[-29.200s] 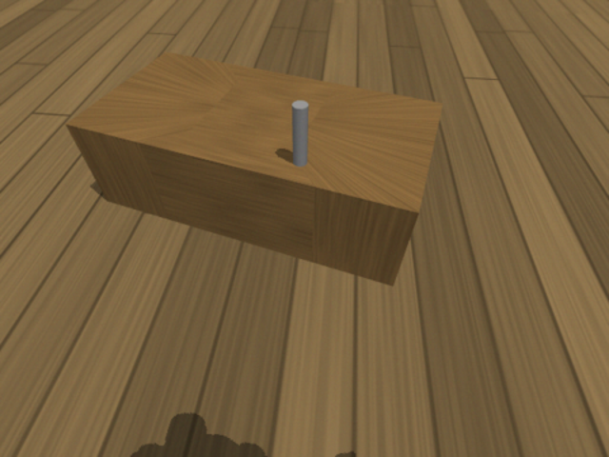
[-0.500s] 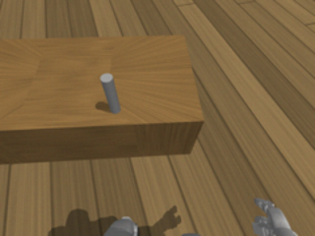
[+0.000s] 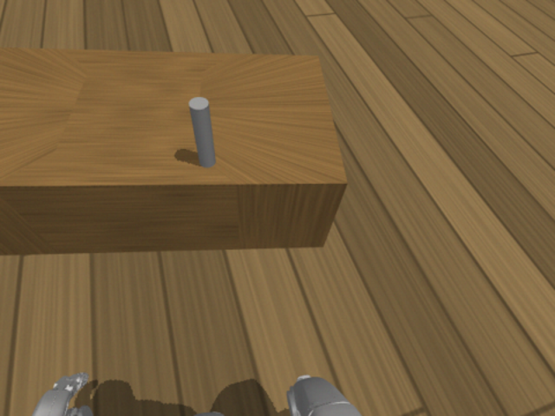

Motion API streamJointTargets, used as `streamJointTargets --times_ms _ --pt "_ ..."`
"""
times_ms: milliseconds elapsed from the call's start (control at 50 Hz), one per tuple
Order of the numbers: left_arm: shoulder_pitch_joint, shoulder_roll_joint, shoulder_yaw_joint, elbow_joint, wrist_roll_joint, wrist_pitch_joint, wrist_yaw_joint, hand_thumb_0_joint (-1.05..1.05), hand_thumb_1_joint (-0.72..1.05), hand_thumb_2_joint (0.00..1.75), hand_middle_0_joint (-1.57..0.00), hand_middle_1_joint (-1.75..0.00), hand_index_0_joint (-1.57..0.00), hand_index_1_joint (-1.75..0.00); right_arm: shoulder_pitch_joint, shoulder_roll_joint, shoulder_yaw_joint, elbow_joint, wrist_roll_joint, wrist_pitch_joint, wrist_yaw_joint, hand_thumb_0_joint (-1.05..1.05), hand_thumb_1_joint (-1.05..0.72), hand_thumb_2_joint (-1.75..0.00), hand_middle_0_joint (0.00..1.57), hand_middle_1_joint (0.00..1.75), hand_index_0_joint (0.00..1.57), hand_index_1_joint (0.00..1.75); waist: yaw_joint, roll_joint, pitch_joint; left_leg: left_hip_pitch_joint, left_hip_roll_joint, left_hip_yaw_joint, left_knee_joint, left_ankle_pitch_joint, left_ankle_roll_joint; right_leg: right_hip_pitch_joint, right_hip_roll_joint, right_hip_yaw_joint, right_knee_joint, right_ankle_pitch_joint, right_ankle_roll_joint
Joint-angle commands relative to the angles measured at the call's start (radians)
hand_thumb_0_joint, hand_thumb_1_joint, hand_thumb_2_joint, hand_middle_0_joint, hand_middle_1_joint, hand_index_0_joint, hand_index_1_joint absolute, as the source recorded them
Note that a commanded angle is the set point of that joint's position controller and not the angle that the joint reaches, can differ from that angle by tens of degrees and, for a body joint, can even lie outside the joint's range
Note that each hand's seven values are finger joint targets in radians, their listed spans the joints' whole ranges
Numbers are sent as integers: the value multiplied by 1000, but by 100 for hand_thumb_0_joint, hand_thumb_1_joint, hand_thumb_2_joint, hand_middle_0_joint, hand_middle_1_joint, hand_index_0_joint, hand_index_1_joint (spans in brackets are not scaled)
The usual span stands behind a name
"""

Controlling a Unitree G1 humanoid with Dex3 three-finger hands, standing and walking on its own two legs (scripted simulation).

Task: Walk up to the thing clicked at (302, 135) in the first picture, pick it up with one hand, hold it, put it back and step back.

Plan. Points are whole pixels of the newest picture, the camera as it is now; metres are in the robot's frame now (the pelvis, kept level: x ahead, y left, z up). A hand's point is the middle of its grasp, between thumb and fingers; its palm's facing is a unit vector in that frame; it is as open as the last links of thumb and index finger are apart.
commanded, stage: step back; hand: left
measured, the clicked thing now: (203, 135) +0.84 +0.17 -0.23
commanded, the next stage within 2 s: stand in 1.74 s
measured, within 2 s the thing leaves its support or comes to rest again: neither
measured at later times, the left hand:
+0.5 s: hand out of the picture -0.06 +0.25 -0.13, palm faces -0.03 -0.88 -0.47, open 7.4 cm
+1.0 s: hand out of the picture -0.24 +0.25 -0.15, palm faces -0.02 -0.92 -0.38, open 7.4 cm
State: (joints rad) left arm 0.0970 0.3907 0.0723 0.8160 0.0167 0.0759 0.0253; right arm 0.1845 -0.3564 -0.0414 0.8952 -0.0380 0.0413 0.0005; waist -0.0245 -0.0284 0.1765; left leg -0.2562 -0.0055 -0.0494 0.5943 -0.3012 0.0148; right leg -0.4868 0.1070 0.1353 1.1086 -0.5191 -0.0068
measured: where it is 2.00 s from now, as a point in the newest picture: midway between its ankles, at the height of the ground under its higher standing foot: outside the picture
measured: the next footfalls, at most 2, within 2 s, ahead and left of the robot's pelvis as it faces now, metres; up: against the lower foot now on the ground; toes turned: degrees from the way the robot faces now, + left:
right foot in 0.22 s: -0.09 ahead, -0.14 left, +0.00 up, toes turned -1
left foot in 0.58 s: -0.19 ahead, +0.10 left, +0.00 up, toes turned -1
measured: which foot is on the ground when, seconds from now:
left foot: down 0.00-0.24, up 0.26-0.56, down 0.58-0.90, up 0.92-1.00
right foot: up 0.00-0.20, down 0.22-0.60, up 0.62-0.86, down 0.88-1.00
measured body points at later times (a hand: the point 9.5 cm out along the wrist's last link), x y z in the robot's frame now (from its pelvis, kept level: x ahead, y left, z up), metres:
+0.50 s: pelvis -0.17 -0.02 +0.00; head -0.10 -0.05 +0.44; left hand -0.06 +0.30 -0.10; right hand -0.07 -0.34 -0.14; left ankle -0.21 +0.11 -0.68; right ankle -0.13 -0.14 -0.73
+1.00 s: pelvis -0.27 -0.02 +0.00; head -0.26 -0.02 +0.45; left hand -0.24 +0.30 -0.12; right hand -0.18 -0.33 -0.11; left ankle -0.24 +0.10 -0.70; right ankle -0.30 -0.14 -0.73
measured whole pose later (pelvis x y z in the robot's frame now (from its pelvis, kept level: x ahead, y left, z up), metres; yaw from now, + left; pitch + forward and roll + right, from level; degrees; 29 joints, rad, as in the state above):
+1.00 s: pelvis -0.27 -0.02 +0.00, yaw -3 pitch -3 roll -1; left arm 0.29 0.35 0.06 0.99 0.05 -0.03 0.00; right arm 0.18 -0.39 -0.06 0.92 -0.03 0.03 0.02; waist 0.05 0.04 0.06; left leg -0.37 -0.01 -0.05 0.82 -0.45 0.00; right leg -0.15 0.03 0.04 0.51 -0.32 -0.03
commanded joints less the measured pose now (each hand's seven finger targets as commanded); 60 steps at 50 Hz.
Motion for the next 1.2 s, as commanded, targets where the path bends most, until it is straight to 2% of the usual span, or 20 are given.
streamJointTargets --times_ms 0,80,200,220,240,260,340,460,540,580,620,680,740,840,880,920,1040,1140,1160,1180 --pt "70 190 63 -60 -4 -28 -2 0 90 90 -20 -30 -20 -30 -103 -251 -66 -112 1 -36 -23 0 -90 -90 20 30 20 30 62 169 -151 39 219 -159 -175 490 191 16 1 35 135 22 12" --pt "56 161 44 -68 6 -48 -5 0 90 90 -20 -30 -20 -30 -31 -253 -72 -115 5 -22 -23 0 -90 -90 20 30 20 30 7 206 -204 217 237 -154 -109 541 234 34 -51 -32 -189 -13 48" --pt "175 209 60 10 25 -72 -4 0 90 90 -20 -30 -20 -30 -83 -245 -58 -138 28 11 -14 0 -90 -90 20 30 20 30 48 128 -312 -19 137 -97 75 264 95 411 -128 -23 -731 384 -22" --pt "179 282 80 3 32 -75 -7 0 90 90 -20 -30 -20 -30 -76 -200 -47 -152 32 8 -14 0 -90 -90 20 30 20 30 52 -94 -288 -233 0 -60 210 -42 28 448 -306 231 -720 427 -83" --pt "106 375 100 -28 30 -70 -6 0 90 90 -20 -30 -20 -30 -121 -200 -54 -165 31 9 -34 0 -90 -90 20 30 20 30 100 -236 -240 -226 -80 -67 426 -323 -13 232 -505 388 -763 518 -268" --pt "38 369 97 -56 22 -75 1 0 90 90 -20 -30 -20 -30 -113 -243 -77 -151 37 12 -40 0 -90 -90 20 30 20 30 75 -235 -163 -167 -26 -132 574 -329 -15 56 -550 445 -804 502 -307" --pt "-17 225 67 -65 23 -69 9 0 90 90 -20 -30 -20 -30 -39 -211 -48 -96 43 5 -35 0 -90 -90 20 30 20 30 19 -106 -155 -227 -126 -110 616 -185 -18 222 -298 29 -622 773 -160" --pt "103 224 65 -65 31 -56 23 0 90 90 -20 -30 -20 -30 -52 -187 -42 -116 20 -14 -36 0 -90 -90 20 30 20 30 93 -171 -227 -215 -41 -20 236 -250 -44 457 -360 89 -578 753 -200" --pt "35 244 55 -75 9 -42 11 0 90 90 -20 -30 -20 -30 90 -203 -68 -42 7 -20 -25 0 -90 -90 20 30 20 30 26 -163 -300 66 -32 53 -196 13 0 349 -341 77 -500 568 -136" --pt "79 165 26 -75 5 -41 7 0 90 90 -20 -30 -20 -30 44 -307 -98 -53 -22 -21 -19 0 -90 -90 20 30 20 30 39 170 -270 227 241 -365 -271 127 112 -14 -150 -71 -261 111 -26" --pt "-24 223 48 -62 14 -45 24 0 90 90 -20 -30 -20 -30 -66 -383 -103 -90 -8 -26 -8 0 -90 -90 20 30 20 30 -5 240 -172 -154 428 -520 -348 -20 296 102 -107 -19 14 -117 0" --pt "87 205 48 10 -7 -51 -5 0 90 90 -20 -30 -20 -30 -176 -236 -54 -105 -15 -39 -13 0 -90 -90 20 30 20 30 82 132 -131 -136 209 -173 -271 63 170 131 -60 -5 7 49 -9" --pt "73 183 38 22 4 -64 -30 0 90 90 -20 -30 -20 -30 -112 -239 -64 -70 -10 -49 -4 0 -90 -90 20 30 20 30 33 184 -114 -31 166 -187 -299 -264 133 126 -94 -76 -296 52 8" --pt "191 160 33 98 19 -122 -13 0 90 90 -20 -30 -20 -30 -65 -243 -72 -60 -6 -25 9 0 -90 -90 20 30 20 30 62 159 -189 4 165 -108 -92 -130 127 394 -88 -112 -863 174 -29" --pt "209 266 63 99 43 -142 -2 0 90 90 -20 -30 -20 -30 -66 -136 -42 -92 8 -33 14 0 -90 -90 20 30 20 30 69 -120 -172 -343 -16 13 197 -216 3 577 -332 337 -875 129 -103" --pt "58 340 80 55 38 -140 -2 0 90 90 -20 -30 -20 -30 -88 -238 -77 -67 0 -41 4 0 -90 -90 20 30 20 30 63 -81 -41 -232 59 -92 310 -223 -17 202 -513 449 -899 -162 -257" --pt "132 267 58 77 23 -146 -16 0 90 90 -20 -30 -20 -30 -106 -203 -65 -60 5 -65 30 0 -90 -90 20 30 20 30 79 -115 -72 -204 35 8 142 -117 -28 316 -344 136 -825 134 -173" --pt "75 206 19 47 11 -114 -28 0 90 90 -20 -30 -20 -30 39 -193 -82 18 8 -87 10 0 -90 -90 20 30 20 30 1 -81 -158 206 -18 76 -163 95 -23 143 -234 -48 -573 330 -97" --pt "111 162 6 47 7 -109 -31 0 90 90 -20 -30 -20 -30 82 -239 -96 28 -1 -92 0 0 -90 -90 20 30 20 30 -16 56 -204 298 85 -68 -202 58 9 66 -175 -92 -398 304 -69" --pt "128 109 -6 37 -7 -103 -30 0 90 90 -20 -30 -20 -30 113 -307 -104 16 -9 -102 -8 0 -90 -90 20 30 20 30 -16 232 -236 313 315 -438 -334 -103 96 -58 -70 -128 -228 45 -23"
